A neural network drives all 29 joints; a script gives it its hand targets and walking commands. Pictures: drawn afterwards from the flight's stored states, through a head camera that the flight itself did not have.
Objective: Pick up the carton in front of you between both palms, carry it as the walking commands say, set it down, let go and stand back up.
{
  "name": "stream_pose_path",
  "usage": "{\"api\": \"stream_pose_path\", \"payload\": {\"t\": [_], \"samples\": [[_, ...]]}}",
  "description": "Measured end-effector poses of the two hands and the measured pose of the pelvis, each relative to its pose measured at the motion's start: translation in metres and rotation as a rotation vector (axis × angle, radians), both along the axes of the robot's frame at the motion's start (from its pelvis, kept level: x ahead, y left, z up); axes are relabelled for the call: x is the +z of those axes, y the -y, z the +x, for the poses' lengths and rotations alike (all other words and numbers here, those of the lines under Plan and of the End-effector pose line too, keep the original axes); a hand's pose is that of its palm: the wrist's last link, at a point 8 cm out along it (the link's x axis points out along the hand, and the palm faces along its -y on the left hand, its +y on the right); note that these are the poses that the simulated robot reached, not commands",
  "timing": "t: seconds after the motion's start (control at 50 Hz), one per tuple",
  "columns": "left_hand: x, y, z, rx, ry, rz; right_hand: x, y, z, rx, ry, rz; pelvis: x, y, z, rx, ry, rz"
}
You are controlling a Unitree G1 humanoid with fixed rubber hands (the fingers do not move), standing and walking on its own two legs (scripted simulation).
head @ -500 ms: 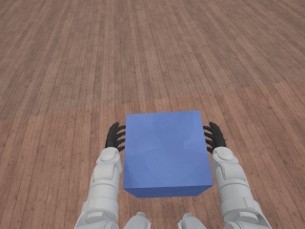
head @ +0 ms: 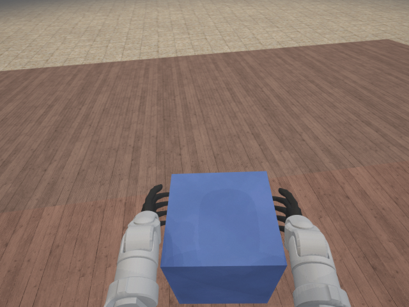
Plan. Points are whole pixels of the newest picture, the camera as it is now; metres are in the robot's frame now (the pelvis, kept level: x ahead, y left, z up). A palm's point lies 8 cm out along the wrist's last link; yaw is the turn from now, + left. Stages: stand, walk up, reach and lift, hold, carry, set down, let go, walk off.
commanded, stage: reach and lift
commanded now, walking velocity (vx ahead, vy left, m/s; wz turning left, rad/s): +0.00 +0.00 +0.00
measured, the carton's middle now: (220, 240) +0.28 +0.00 -0.05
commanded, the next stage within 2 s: hold in 0.88 s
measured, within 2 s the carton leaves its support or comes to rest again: neither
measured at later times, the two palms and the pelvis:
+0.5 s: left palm (150, 213) +0.30 +0.15 +0.03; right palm (293, 217) +0.29 -0.15 +0.03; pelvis +0.00 +0.00 +0.00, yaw +0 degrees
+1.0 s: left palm (147, 209) +0.29 +0.15 +0.06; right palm (295, 213) +0.29 -0.15 +0.05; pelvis +0.01 +0.00 +0.01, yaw +0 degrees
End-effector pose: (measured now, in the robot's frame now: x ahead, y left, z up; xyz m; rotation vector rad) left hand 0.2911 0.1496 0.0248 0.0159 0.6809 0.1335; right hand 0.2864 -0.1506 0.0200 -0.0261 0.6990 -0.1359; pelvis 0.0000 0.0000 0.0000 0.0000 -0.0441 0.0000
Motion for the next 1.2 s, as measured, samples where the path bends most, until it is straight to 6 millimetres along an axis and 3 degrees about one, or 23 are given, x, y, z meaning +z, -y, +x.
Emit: {"api": "stream_pose_path", "payload": {"t": [0.2,0.74,1.06,1.2], "samples": [[0.003,0.000,-0.001,0.014,0.011,-0.008,0.003,0.000,0.001,0.001,0.011,0.008,-0.001,0.002,-0.010,0.001,0.014,0.001],[0.015,0.000,0.006,-0.006,0.011,0.018,0.015,0.000,0.008,0.019,0.007,-0.019,0.006,0.002,0.010,0.005,0.032,0.001],[0.035,-0.001,0.000,0.000,0.048,0.012,0.035,-0.001,0.002,0.015,0.042,-0.014,0.007,0.002,0.006,0.004,0.063,0.001],[0.034,-0.001,-0.004,0.005,0.025,0.009,0.034,-0.001,-0.001,0.014,0.018,-0.010,0.006,0.002,0.000,0.005,0.079,0.000]]}}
